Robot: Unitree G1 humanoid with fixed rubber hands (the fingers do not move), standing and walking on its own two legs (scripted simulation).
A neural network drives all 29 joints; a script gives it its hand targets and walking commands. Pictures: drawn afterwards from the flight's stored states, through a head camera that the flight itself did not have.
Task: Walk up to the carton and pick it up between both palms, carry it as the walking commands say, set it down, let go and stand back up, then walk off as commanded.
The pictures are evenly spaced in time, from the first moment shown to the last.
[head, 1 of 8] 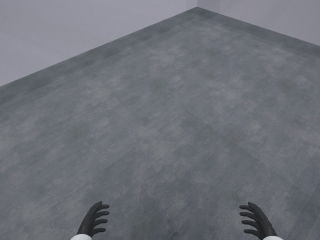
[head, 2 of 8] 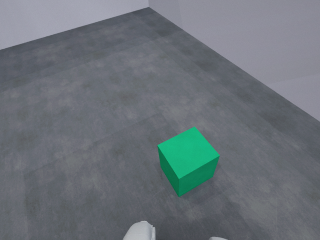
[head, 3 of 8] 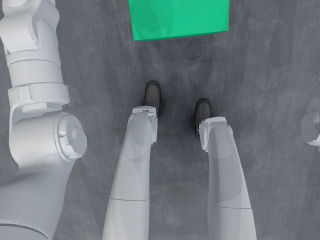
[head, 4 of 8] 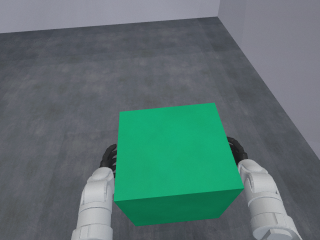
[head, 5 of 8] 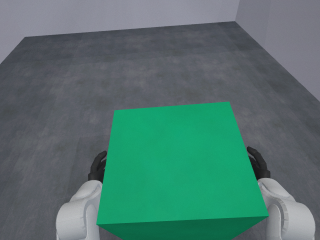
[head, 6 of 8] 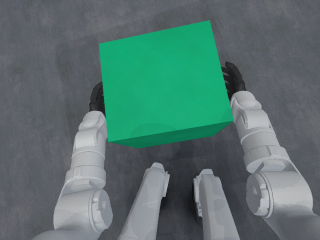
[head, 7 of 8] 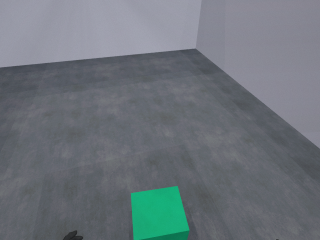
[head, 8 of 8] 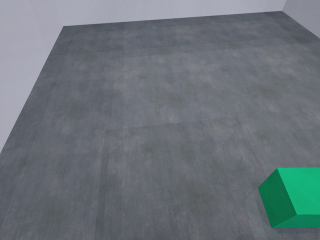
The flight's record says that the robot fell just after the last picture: no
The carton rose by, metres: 0.67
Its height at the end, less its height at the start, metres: +0.00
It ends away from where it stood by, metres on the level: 0.46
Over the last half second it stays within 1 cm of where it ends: yes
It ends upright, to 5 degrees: yes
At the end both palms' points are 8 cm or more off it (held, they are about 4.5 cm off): yes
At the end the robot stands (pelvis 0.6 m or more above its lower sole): yes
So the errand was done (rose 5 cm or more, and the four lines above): yes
